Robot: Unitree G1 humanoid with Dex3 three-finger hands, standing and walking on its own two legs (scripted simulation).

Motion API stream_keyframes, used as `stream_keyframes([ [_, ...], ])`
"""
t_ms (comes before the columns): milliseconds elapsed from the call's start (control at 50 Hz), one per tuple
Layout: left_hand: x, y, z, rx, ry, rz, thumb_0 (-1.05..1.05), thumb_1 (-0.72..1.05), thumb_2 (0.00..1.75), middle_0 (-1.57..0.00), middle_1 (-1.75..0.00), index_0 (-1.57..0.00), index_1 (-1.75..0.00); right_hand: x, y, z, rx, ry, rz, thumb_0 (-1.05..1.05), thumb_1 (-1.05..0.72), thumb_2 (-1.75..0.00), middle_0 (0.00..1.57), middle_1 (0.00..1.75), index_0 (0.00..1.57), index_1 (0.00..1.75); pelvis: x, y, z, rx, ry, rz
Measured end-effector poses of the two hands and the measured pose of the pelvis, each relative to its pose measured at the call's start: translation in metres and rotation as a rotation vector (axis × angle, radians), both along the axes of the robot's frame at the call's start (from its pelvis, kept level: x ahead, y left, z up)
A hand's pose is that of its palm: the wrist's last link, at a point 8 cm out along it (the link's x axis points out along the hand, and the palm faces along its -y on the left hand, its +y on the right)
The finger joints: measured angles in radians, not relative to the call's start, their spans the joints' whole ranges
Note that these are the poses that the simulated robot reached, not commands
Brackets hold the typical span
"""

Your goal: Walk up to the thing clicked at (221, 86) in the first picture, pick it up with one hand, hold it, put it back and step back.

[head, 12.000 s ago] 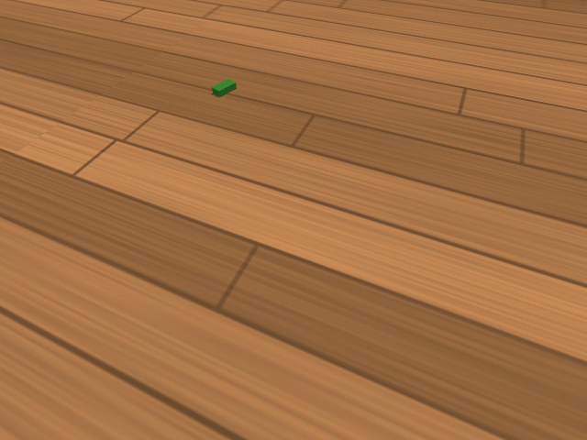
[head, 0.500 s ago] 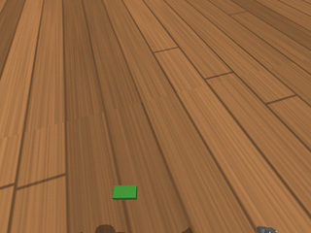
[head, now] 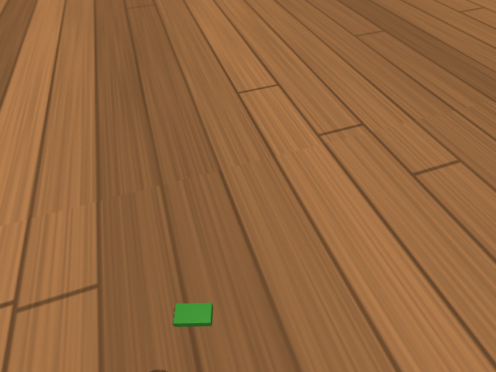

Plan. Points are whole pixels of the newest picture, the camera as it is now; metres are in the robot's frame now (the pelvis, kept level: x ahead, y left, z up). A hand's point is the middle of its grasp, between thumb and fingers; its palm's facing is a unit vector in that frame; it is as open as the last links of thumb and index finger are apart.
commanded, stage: walk up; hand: left
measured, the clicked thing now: (193, 314) +0.44 +0.25 -0.76
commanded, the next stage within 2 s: stand in 0.32 s
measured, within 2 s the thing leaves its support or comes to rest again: neither
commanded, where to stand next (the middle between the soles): +0.05 +0.01 m, yaw +0 degrees
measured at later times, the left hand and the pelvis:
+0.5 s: hand out of the picture +0.08 +0.25 -0.16, palm faces -0.04 -0.94 -0.34, open 7.4 cm; pelvis +0.02 +0.00 +0.00, yaw +0 degrees
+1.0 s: hand out of the picture +0.12 +0.25 -0.15, palm faces -0.02 -0.93 -0.36, open 7.4 cm; pelvis +0.04 -0.01 +0.00, yaw +0 degrees
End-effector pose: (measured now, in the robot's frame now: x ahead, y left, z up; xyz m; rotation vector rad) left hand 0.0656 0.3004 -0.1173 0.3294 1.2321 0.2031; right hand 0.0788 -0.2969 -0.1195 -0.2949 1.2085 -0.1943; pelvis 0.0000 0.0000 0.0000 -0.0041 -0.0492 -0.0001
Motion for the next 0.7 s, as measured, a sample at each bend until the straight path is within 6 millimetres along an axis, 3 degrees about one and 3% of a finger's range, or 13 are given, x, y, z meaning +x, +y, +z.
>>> stream_keyframes([
  [240,0.001,-0.001,0.001,0.003,0.007,0.011,0.00,0.91,0.90,-0.20,-0.30,-0.20,-0.30,0.003,0.002,-0.002,0.010,0.020,0.006,0.00,-0.91,-0.90,0.20,0.30,0.21,0.30,0.004,-0.002,0.001,0.000,0.008,0.007],
  [700,0.028,-0.010,-0.003,-0.011,0.013,-0.010,0.00,0.91,0.90,-0.20,-0.30,-0.20,-0.30,0.015,-0.008,0.000,-0.016,0.039,-0.005,0.00,-0.91,-0.90,0.20,0.30,0.21,0.30,0.029,-0.006,0.001,0.008,0.025,0.003],
])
